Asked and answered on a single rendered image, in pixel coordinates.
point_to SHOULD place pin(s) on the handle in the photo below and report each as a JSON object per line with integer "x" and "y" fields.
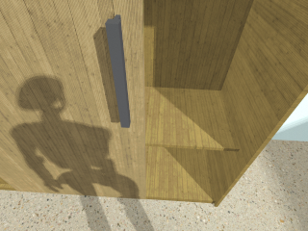
{"x": 116, "y": 49}

